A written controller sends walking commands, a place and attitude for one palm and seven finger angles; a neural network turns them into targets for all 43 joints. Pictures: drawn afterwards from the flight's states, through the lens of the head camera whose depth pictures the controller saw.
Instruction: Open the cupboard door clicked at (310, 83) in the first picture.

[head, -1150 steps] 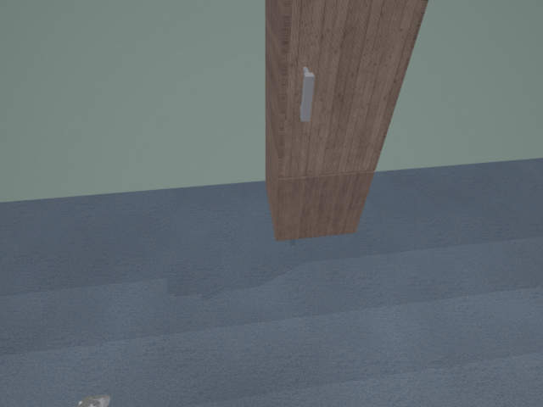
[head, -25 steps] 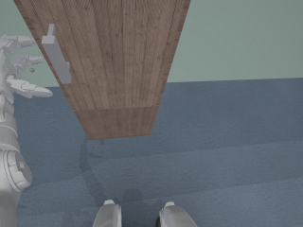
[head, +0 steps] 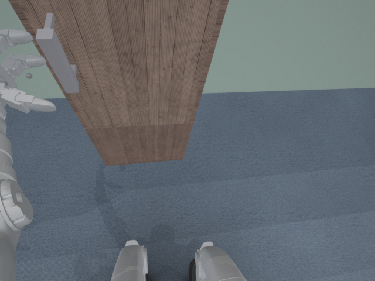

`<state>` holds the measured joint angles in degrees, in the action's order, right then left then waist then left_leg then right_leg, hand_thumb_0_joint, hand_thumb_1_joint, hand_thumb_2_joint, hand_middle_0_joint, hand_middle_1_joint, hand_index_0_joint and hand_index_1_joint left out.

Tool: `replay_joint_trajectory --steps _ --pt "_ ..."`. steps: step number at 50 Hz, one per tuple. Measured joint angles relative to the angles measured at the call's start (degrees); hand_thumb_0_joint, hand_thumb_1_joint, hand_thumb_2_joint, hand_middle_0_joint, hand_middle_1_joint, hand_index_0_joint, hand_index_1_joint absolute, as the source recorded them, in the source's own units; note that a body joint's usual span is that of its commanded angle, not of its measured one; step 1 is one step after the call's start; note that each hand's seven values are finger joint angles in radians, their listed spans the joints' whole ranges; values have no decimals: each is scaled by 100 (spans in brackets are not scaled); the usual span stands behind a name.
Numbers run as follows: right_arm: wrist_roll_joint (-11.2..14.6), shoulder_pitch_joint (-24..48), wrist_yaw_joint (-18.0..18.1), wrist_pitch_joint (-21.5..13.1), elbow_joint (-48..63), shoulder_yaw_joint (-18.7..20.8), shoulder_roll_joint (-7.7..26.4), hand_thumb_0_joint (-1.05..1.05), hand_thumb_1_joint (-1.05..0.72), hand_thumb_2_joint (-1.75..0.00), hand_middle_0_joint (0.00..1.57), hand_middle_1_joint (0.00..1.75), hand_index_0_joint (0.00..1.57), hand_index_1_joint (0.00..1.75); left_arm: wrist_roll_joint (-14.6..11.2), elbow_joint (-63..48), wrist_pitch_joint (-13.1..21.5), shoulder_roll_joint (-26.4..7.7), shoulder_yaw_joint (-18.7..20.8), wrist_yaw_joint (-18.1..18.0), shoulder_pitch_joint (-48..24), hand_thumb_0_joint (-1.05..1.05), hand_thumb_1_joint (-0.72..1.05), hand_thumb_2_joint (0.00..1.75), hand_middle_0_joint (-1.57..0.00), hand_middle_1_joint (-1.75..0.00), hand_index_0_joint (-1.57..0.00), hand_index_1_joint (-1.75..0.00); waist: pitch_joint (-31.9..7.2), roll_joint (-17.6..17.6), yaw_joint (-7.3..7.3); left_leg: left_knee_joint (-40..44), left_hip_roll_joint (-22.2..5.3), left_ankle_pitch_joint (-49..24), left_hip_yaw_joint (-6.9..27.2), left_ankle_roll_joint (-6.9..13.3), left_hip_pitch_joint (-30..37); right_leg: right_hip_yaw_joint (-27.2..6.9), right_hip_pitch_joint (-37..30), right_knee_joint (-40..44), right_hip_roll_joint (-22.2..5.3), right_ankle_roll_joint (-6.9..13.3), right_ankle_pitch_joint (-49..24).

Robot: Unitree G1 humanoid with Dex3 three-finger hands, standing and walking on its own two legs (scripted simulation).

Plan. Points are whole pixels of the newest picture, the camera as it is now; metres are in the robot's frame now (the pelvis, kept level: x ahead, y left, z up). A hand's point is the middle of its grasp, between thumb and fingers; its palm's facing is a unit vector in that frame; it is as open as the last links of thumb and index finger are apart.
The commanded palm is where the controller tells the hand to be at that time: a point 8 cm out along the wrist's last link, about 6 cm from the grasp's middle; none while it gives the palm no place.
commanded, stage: slide the fingers in behind the handle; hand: left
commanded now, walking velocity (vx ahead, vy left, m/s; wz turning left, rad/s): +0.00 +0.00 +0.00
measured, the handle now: (62, 56) +0.55 +0.23 +0.08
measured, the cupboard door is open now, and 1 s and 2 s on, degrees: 0 0 0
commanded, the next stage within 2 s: close the thumb around the handle in 1.44 s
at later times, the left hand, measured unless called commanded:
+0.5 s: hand (50, 77) +0.49 +0.24 +0.09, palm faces +0.05 -1.00 +0.00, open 14.0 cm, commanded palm +0.47 +0.27 +0.08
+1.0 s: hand (72, 75) +0.50 +0.20 +0.09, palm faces +0.06 -1.00 -0.01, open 14.0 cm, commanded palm +0.48 +0.24 +0.08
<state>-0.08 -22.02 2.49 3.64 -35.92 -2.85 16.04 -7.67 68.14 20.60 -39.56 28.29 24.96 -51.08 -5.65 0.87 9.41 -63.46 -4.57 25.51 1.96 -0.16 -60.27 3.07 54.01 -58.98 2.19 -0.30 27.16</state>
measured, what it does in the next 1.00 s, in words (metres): stands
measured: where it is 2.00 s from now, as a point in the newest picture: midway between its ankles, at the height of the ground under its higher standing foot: outside the picture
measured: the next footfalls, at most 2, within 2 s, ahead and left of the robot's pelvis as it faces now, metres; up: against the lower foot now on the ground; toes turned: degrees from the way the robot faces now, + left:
none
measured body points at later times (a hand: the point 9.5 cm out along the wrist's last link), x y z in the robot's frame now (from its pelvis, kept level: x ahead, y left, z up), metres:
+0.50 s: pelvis +0.00 +0.00 +0.01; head +0.12 +0.03 +0.44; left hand +0.48 +0.29 +0.09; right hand +0.02 -0.26 -0.10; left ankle +0.04 +0.12 -0.66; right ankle +0.01 -0.13 -0.66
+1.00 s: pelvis +0.00 -0.01 +0.01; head +0.12 +0.01 +0.44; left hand +0.49 +0.25 +0.09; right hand +0.02 -0.27 -0.11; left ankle +0.04 +0.12 -0.66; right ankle +0.01 -0.13 -0.66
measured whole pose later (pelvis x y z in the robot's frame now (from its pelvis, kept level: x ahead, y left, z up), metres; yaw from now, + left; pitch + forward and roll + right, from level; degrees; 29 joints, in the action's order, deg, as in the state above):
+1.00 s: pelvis +0.00 -0.01 +0.01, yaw +1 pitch +20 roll -3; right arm -0.6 -22.2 0.6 3.4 -36.3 -1.7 14.6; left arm -6.0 65.1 21.4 -27.8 22.6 12.8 -48.7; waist -6.9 1.8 8.9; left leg -61.3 -4.0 25.2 1.2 -0.5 -56.6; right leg 2.3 51.3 -58.5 1.6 0.0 27.7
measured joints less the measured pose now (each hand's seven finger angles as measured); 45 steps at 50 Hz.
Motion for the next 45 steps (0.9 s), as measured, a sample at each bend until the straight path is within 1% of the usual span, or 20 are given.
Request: replay_joint_trajectory --steps 2,8,11,14,18,22,26,29,34,37,42,45 --pt "-4 -7 -16 8 -7 7 -14 1 -91 -90 21 30 20 29 6 -51 0 70 -12 -47 21 -1 -50 30 -29 -120 -29 -120 -11 4 8 -6 -2 9 -8 4 7 -9 -3 -6 2 -2 5" --pt "1 -19 -42 13 56 -6 -63 1 -91 -90 21 30 20 29 119 -69 -172 197 -21 -251 88 -1 -50 30 -30 -120 -30 -120 -28 30 51 25 -7 11 -46 21 61 -46 -43 25 3 -20 -7" --pt "-13 -24 -65 -1 72 -4 -93 1 -91 -90 21 30 20 29 126 -186 -98 275 16 -375 175 -1 -50 30 -30 -120 -30 -120 -38 36 49 48 -14 13 -76 26 104 -76 -72 47 8 -27 -16" --pt "-18 -43 -94 -7 57 4 -121 1 -91 -90 21 30 20 29 95 -279 3 371 -45 -463 225 -1 -50 30 -30 -120 -30 -120 -60 40 21 70 -6 17 -92 30 154 -91 -117 63 -1 -33 -12" --pt "-11 -52 -115 13 34 12 -135 1 -91 -90 21 30 20 29 72 -285 -23 484 -177 -507 256 -1 -50 30 -29 -120 -30 -120 -81 60 -14 115 18 13 -94 38 235 -90 -202 103 -23 -40 -8" --pt "-19 -56 -127 7 24 37 -134 1 -91 -90 21 30 20 29 52 -306 -48 667 -341 -584 309 -1 -50 30 -29 -120 -30 -120 -98 78 -60 172 45 -4 -97 44 315 -90 -282 147 -49 -46 -11" --pt "-34 -23 -140 -17 18 57 -134 1 -91 -90 21 30 20 29 56 -345 27 853 -382 -733 338 -1 -50 30 -29 -120 -30 -120 -106 60 -72 196 60 -14 -105 40 352 -96 -306 143 -64 -44 -6" --pt "-51 6 -155 -38 10 75 -131 1 -91 -90 21 30 20 29 106 -380 125 963 -390 -846 349 -1 -50 30 -30 -120 -30 -120 -120 53 -71 184 63 -11 -104 32 352 -96 -300 116 -66 -37 8" --pt "-43 72 -150 -36 30 62 -127 1 -91 -90 21 30 20 29 194 -207 140 915 -387 -962 246 -1 -50 30 -30 -120 -30 -120 -90 33 -20 150 57 -5 -94 17 332 -88 -268 52 -61 -19 30" --pt "-50 74 -147 -49 40 73 -122 1 -91 -90 21 30 20 29 226 -231 124 895 -410 -992 203 -1 -50 30 -30 -120 -30 -120 -62 39 -16 135 56 -13 -79 4 291 -75 -226 29 -57 -5 31" --pt "-57 32 -163 -52 -40 109 -126 1 -91 -90 21 30 20 29 123 -387 216 1010 -487 -1015 234 -1 -50 30 -29 -120 -30 -120 -89 58 -62 152 50 -14 -78 -16 297 -75 -223 28 -51 11 38" --pt "-47 11 -178 -29 -72 108 -129 1 -91 -90 21 30 20 29 108 -330 152 1083 -568 -1038 205 -1 -50 30 -29 -120 -30 -120 -110 74 -69 173 55 -15 -69 -24 329 -66 -254 39 -54 19 47"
